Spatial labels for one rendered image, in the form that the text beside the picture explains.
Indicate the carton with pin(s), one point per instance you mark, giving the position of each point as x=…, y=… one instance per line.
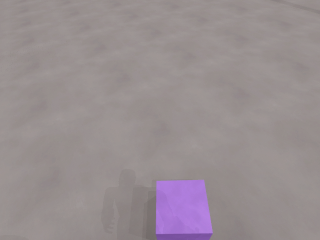
x=182, y=210

